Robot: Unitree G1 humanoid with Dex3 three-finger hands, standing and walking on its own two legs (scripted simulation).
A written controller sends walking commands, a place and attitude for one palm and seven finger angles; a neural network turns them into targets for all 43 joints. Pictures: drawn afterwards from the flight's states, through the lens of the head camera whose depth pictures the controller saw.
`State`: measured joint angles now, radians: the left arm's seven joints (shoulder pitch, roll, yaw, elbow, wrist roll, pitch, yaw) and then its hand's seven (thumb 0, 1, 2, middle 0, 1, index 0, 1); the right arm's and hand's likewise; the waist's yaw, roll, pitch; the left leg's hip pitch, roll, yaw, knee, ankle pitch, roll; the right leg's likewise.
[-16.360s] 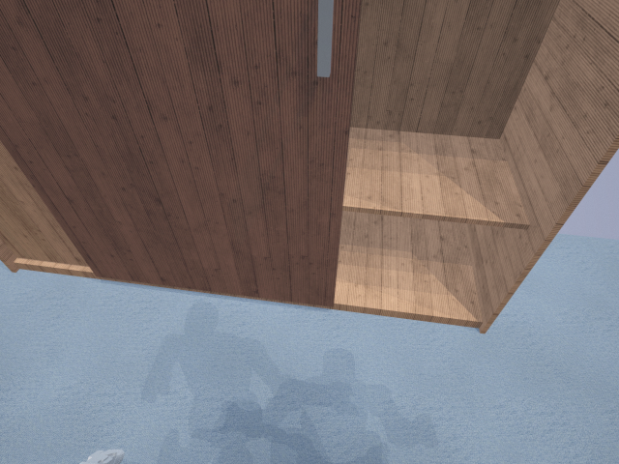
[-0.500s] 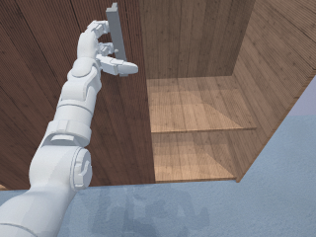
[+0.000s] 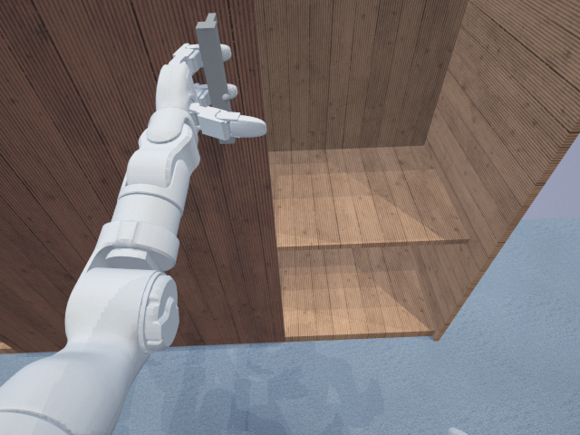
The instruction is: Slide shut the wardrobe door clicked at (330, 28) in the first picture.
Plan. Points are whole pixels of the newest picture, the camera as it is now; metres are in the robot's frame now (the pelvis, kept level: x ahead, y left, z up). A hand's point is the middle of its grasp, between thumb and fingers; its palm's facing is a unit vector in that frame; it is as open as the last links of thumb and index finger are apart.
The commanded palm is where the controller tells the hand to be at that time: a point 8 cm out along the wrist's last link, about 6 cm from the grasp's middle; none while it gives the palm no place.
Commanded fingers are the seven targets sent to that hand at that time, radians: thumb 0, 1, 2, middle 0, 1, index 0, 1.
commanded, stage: slide the fingers in behind the handle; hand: left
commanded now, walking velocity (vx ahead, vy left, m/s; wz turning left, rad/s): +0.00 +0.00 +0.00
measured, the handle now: (220, 81) +0.53 +0.09 +0.25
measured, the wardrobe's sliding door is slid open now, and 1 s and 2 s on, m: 0.54 0.54 0.54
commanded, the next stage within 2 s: grip the handle and tug to test in 0.34 s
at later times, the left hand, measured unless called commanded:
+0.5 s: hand (228, 98) +0.48 +0.08 +0.25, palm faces +0.02 -1.00 +0.01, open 14.0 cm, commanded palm +0.46 +0.13 +0.24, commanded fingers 0.00 -0.31 0.38 -0.32 -1.23 -0.32 -1.23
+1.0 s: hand (232, 97) +0.48 +0.07 +0.25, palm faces +0.01 -1.00 +0.01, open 7.4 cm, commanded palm +0.46 +0.13 +0.24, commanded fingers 0.00 0.85 0.88 -0.44 -1.39 -0.44 -1.39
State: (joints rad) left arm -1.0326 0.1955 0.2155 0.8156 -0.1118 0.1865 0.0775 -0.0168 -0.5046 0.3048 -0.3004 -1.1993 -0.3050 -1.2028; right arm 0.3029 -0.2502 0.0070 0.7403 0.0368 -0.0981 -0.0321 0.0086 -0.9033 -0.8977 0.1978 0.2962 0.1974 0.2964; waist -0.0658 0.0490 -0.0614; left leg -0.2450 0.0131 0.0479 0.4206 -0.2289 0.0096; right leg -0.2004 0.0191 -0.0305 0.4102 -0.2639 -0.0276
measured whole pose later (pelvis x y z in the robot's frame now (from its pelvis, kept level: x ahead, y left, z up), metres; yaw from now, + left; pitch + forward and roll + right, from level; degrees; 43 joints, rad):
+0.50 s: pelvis -0.01 +0.00 +0.00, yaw +0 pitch +4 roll +0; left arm -1.10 0.22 0.22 0.92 -0.10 0.14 0.08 -0.02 -0.50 0.31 -0.30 -1.20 -0.30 -1.20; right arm 0.34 -0.25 0.01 0.77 0.03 -0.12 -0.04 0.01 -0.90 -0.90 0.20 0.30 0.20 0.30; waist -0.08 0.04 -0.05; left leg -0.27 0.01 0.05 0.43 -0.22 0.01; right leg -0.23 0.02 -0.03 0.41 -0.25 -0.02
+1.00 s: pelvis +0.00 +0.01 +0.00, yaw -1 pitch +4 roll +0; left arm -1.05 0.18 0.21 0.82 -0.11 0.18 0.10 0.00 0.40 0.69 -0.40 -1.33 -0.40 -1.33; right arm 0.32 -0.24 0.00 0.76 0.03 -0.11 -0.03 0.01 -0.90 -0.90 0.20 0.30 0.20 0.30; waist -0.07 0.05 -0.06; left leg -0.25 0.01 0.06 0.42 -0.23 0.02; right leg -0.21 0.01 -0.02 0.41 -0.26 -0.02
